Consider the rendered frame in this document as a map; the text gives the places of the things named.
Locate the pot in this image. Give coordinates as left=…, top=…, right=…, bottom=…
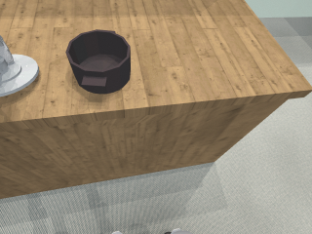
left=65, top=29, right=131, bottom=95

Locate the lid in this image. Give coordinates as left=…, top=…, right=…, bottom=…
left=0, top=54, right=39, bottom=97

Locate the table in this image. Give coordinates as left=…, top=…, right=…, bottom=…
left=0, top=0, right=312, bottom=199

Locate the left robot hand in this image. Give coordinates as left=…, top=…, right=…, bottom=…
left=0, top=35, right=14, bottom=74

